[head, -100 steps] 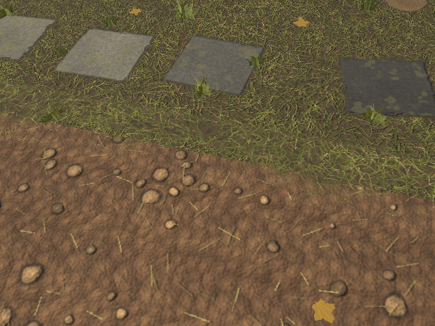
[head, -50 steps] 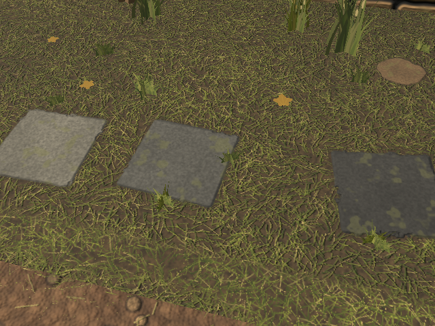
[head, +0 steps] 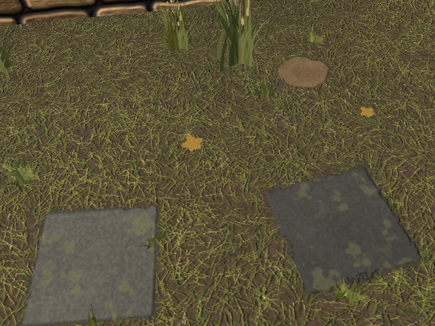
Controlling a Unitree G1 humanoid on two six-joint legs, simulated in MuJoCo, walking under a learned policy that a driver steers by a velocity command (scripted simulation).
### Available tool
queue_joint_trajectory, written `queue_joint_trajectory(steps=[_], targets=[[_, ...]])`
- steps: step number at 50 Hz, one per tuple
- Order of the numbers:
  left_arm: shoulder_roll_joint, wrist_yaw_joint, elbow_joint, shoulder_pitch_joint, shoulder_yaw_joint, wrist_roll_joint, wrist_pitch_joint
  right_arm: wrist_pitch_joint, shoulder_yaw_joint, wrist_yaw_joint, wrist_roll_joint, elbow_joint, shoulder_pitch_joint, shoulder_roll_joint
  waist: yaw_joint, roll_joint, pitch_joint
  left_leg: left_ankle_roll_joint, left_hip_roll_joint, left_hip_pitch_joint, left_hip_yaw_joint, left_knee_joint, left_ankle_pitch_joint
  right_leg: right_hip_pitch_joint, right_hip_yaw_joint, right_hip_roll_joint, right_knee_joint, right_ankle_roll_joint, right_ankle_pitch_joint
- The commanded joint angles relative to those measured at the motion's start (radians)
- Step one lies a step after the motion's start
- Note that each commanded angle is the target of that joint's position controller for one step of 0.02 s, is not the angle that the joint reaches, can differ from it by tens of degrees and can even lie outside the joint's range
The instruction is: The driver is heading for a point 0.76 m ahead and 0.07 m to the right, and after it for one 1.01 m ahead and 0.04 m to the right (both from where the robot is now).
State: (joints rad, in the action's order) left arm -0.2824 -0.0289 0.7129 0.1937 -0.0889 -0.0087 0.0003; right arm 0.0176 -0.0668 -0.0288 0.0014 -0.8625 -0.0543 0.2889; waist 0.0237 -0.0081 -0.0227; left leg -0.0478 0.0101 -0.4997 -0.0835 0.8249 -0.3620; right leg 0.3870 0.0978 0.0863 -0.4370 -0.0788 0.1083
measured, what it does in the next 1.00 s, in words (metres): walks ahead: left foot, then right foot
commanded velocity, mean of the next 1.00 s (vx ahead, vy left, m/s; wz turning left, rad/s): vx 0.44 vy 0.00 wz -0.27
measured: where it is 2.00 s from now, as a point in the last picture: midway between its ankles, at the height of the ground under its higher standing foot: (280, 183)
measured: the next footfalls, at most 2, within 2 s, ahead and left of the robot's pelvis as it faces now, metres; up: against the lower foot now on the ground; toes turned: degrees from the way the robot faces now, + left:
left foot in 0.14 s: +0.10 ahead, +0.15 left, +0.00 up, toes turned -9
right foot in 0.60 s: +0.31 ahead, -0.20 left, +0.00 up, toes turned -21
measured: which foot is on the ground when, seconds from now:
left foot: up 0.00-0.12, down 0.14-0.60, up 0.62-1.00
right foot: down 0.00-0.14, up 0.16-0.58, down 0.60-1.00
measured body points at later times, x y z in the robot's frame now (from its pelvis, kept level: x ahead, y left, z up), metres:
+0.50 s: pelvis +0.15 +0.00 +0.00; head +0.18 +0.01 +0.45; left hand +0.43 +0.16 -0.09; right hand +0.04 -0.26 -0.12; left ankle +0.06 +0.16 -0.74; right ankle +0.25 -0.20 -0.69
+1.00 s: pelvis +0.40 -0.13 +0.00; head +0.42 -0.13 +0.45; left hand +0.52 +0.13 -0.12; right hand +0.49 -0.42 -0.10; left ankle +0.63 -0.03 -0.68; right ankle +0.28 -0.19 -0.74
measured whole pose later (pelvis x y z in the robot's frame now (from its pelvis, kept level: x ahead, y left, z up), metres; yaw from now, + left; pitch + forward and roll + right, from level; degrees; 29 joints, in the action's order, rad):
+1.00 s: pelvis +0.40 -0.13 +0.00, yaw -14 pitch +1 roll -3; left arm -0.26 0.01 0.79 0.32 -0.07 0.01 -0.09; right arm 0.06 -0.05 0.03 0.02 -0.79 -0.14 0.28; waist 0.05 -0.04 -0.01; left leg 0.01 0.10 -0.72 -0.04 0.72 0.09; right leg -0.04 -0.14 0.06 -0.19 -0.04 0.27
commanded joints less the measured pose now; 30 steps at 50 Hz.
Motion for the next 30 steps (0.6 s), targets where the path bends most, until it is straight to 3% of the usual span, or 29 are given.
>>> queue_joint_trajectory(steps=[1, 4, 6, 7, 8, 9, 10, 11, 12, 14, 16, 19, 22, 25, 27, 28, 29, 30], targets=[[-0.173, -0.011, -0.078, -0.013, -0.044, -0.001, -0.015, 0.031, -0.02, 0.008, 0.006, 0.055, -0.006, 0.089, -0.012, 0.168, 0.135, 0.002, -0.027, 0.059, 0.024, -0.12, 0.034, -0.102, 0.333, -0.227, 0.213, -0.15, 0.407], [-0.169, -0.007, -0.086, -0.009, -0.041, -0.005, -0.009, 0.057, -0.023, 0.021, 0.015, 0.056, -0.026, 0.094, -0.021, 0.171, 0.117, 0.025, -0.039, 0.147, 0.034, -0.224, 0.035, -0.068, 0.368, -0.216, 0.195, -0.136, 0.459], [-0.148, -0.007, -0.1, -0.038, -0.033, -0.009, -0.002, 0.073, -0.03, 0.025, 0.019, 0.03, -0.111, 0.093, -0.077, 0.15, 0.099, 0.055, -0.03, 0.306, 0.05, -0.383, 0.113, 0.022, 0.358, -0.172, 0.146, -0.098, 0.5], [-0.116, -0.006, -0.114, -0.06, -0.023, -0.009, -0.001, 0.076, -0.042, 0.02, 0.015, 0.003, -0.2, 0.122, -0.116, 0.112, 0.099, 0.083, 0.04, 0.45, 0.009, -0.445, 0.101, 0.141, 0.315, -0.127, 0.054, -0.052, 0.511], [-0.026, -0.004, -0.121, -0.051, 0.0, -0.011, -0.003, 0.074, -0.055, 0.011, 0.0, -0.019, -0.31, 0.181, -0.13, -0.058, 0.142, 0.139, 0.253, 0.586, -0.203, -0.523, -0.069, 0.276, 0.154, -0.025, -0.265, 0.013, 0.507], [-0.045, 0.003, -0.174, -0.064, -0.002, -0.023, -0.019, 0.074, -0.069, 0.02, -0.033, -0.012, -0.291, 0.255, -0.095, -0.233, 0.051, 0.239, 0.398, 0.553, -0.537, -0.643, -0.323, 0.504, 0.061, 0.025, -0.435, 0.016, 0.452], [-0.114, 0.01, -0.171, -0.062, -0.015, -0.014, -0.031, 0.081, -0.062, 0.018, -0.027, 0.022, -0.212, 0.211, -0.067, -0.202, -0.019, 0.259, 0.411, 0.508, -0.532, -0.651, -0.374, 0.557, 0.081, -0.062, -0.556, 0.023, 0.372], [-0.139, 0.017, -0.151, -0.037, -0.024, -0.01, -0.033, 0.082, -0.047, 0.01, -0.007, 0.039, -0.171, 0.151, -0.056, -0.173, -0.035, 0.226, 0.361, 0.507, -0.431, -0.651, -0.309, 0.57, 0.077, -0.079, -0.597, 0.034, 0.291], [-0.133, 0.02, -0.129, -0.013, -0.026, -0.005, -0.03, 0.08, -0.039, 0.008, 0.001, 0.048, -0.16, 0.126, -0.05, -0.146, -0.024, 0.192, 0.317, 0.513, -0.336, -0.649, -0.214, 0.548, 0.059, -0.094, -0.625, 0.048, 0.239], [-0.1, 0.033, -0.133, -0.034, -0.02, -0.005, -0.036, 0.08, -0.031, 0.002, -0.007, 0.041, -0.187, 0.118, -0.066, -0.118, -0.034, 0.172, 0.276, 0.485, -0.189, -0.666, -0.024, 0.524, 0.031, -0.12, -0.673, 0.069, 0.131], [-0.07, 0.038, -0.148, -0.053, -0.011, -0.012, -0.038, 0.085, -0.03, 0.004, -0.017, 0.031, -0.228, 0.118, -0.081, -0.105, -0.028, 0.175, 0.251, 0.473, -0.074, -0.672, 0.116, 0.507, 0.004, -0.133, -0.685, 0.085, 0.053], [-0.05, 0.045, -0.181, -0.108, 0.0, -0.014, -0.037, 0.081, -0.028, 0.008, -0.015, 0.023, -0.275, 0.122, -0.108, -0.099, -0.044, 0.186, 0.237, 0.465, 0.031, -0.678, 0.239, 0.476, -0.023, -0.147, -0.57, 0.1, -0.024], [-0.016, 0.063, -0.215, -0.187, 0.018, -0.015, -0.044, 0.074, -0.027, 0.014, -0.003, 0.012, -0.314, 0.142, -0.133, -0.103, -0.076, 0.191, 0.236, 0.446, 0.096, -0.688, 0.285, 0.383, -0.08, -0.145, -0.376, 0.092, -0.071], [-0.013, 0.082, -0.238, -0.239, 0.026, -0.019, -0.051, 0.063, -0.032, 0.022, 0.02, -0.006, -0.351, 0.172, -0.137, -0.1, -0.108, 0.197, 0.268, 0.478, 0.112, -0.683, 0.327, 0.307, -0.135, -0.134, -0.242, 0.061, -0.013], [-0.035, 0.088, -0.244, -0.234, 0.019, -0.016, -0.054, 0.053, -0.037, 0.027, 0.032, -0.02, -0.363, 0.193, -0.108, -0.123, -0.099, 0.191, 0.29, 0.518, 0.123, -0.63, 0.52, 0.22, -0.163, -0.105, -0.172, 0.022, 0.059], [-0.06, 0.087, -0.235, -0.188, 0.007, -0.012, -0.055, 0.05, -0.04, 0.025, 0.036, -0.025, -0.361, 0.206, -0.066, -0.141, -0.058, 0.181, 0.291, 0.537, 0.141, -0.555, 0.743, 0.123, -0.182, -0.074, -0.143, -0.003, 0.081], [-0.094, 0.083, -0.2, -0.06, -0.015, -0.011, -0.055, 0.046, -0.039, 0.022, 0.039, -0.03, -0.35, 0.212, 0.019, -0.137, 0.026, 0.16, 0.271, 0.528, 0.185, -0.405, 0.948, -0.063, -0.203, -0.04, -0.084, -0.037, 0.033], [-0.144, 0.071, -0.148, 0.1, -0.042, -0.01, -0.049, 0.049, -0.032, 0.017, 0.034, -0.029, -0.358, 0.195, 0.096, -0.12, 0.129, 0.13, 0.236, 0.42, 0.219, -0.208, 0.968, -0.325, -0.189, -0.034, -0.077, -0.066, -0.018]])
